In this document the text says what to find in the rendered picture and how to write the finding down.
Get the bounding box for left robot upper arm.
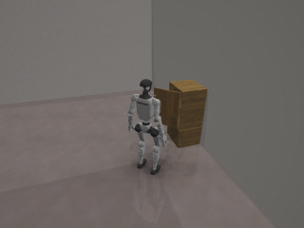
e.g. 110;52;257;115
128;94;139;115

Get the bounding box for left robot hand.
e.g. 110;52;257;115
128;124;135;133

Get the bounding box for robot head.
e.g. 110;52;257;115
139;79;152;100

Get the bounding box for robot left forearm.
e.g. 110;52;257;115
127;112;134;124

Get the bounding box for right robot upper arm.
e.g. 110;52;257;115
152;98;161;122

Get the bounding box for robot right forearm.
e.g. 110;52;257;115
156;116;165;137

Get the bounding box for cupboard door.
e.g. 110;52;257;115
154;87;181;129

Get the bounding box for right robot hand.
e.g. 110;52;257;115
160;135;167;147

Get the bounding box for robot right foot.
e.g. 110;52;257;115
150;164;161;175

